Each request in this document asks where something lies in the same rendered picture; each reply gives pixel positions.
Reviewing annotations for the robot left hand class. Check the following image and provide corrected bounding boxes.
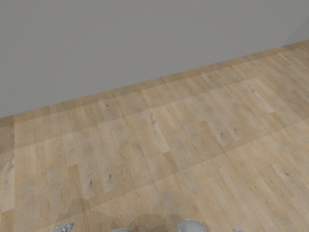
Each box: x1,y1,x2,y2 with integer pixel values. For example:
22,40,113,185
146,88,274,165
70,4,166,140
51,222,74,232

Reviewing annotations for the right robot thigh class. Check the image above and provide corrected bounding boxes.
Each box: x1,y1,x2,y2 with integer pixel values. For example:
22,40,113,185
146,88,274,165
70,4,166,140
177,219,208,232

